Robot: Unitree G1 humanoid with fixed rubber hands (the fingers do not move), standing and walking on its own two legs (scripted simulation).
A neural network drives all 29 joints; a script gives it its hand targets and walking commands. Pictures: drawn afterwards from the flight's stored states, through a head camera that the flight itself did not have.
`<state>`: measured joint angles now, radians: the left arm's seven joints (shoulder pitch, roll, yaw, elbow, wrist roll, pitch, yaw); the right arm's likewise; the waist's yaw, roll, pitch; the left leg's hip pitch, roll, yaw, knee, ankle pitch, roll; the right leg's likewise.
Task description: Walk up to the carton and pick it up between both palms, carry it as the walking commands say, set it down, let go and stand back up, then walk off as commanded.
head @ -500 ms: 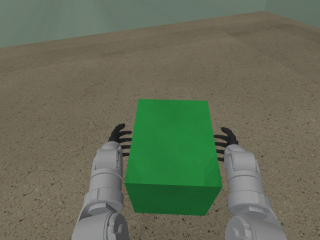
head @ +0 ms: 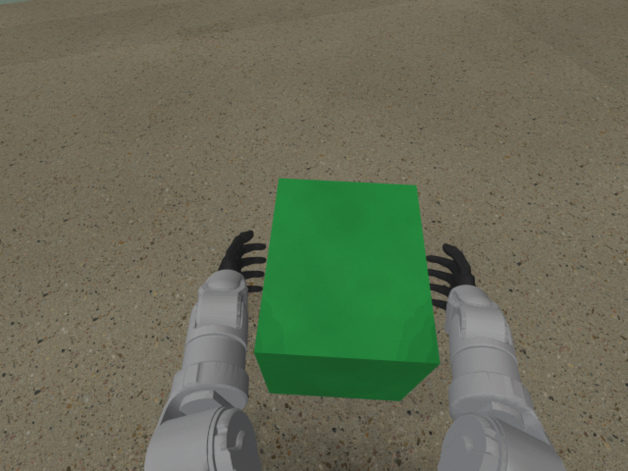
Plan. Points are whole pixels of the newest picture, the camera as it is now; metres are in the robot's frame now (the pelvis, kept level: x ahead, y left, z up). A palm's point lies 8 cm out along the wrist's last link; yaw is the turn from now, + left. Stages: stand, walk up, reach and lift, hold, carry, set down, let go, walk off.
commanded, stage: set down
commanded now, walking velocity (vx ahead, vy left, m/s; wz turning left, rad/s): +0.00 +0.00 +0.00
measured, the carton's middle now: (340, 292) +0.41 +0.00 -0.10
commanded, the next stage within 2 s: none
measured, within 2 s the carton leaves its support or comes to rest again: neither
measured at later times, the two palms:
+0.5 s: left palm (253, 313) +0.38 +0.15 -0.13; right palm (433, 334) +0.35 -0.15 -0.14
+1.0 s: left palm (266, 328) +0.38 +0.14 -0.19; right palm (436, 329) +0.38 -0.18 -0.19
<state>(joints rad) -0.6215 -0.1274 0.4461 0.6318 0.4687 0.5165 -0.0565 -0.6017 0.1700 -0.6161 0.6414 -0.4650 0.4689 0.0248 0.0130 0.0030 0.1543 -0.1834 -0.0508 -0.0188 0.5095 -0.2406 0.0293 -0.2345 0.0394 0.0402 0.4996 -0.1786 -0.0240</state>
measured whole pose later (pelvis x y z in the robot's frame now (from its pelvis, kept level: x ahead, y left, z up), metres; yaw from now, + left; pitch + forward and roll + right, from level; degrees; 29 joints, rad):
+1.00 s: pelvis -0.04 -0.01 -0.09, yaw +4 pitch +33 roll +1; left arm -0.70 0.03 0.16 0.68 0.08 0.01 0.16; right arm -0.71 0.01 -0.35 0.64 -0.17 -0.03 -0.14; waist -0.05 0.04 0.02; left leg -1.28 -0.11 -0.06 1.02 -0.31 0.01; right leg -1.31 0.05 0.07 1.02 -0.27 0.01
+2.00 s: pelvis -0.07 +0.00 -0.25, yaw +2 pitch +41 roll -2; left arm -1.27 0.14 0.25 0.77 0.06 0.21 0.18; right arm -1.14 0.00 -0.55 0.57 -0.14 0.18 -0.14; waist -0.05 0.04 0.15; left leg -1.91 -0.14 -0.06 1.70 -0.51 0.00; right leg -1.92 0.09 0.03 1.63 -0.43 0.04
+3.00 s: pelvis -0.07 -0.01 -0.34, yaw +3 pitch +39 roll -2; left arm -1.68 0.34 0.21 0.96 0.07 0.30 0.07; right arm -1.55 -0.19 -0.55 0.79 -0.13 0.27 -0.03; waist -0.06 0.06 0.46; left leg -2.12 -0.16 -0.05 2.03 -0.59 -0.02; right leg -2.14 0.08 -0.01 1.97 -0.51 0.03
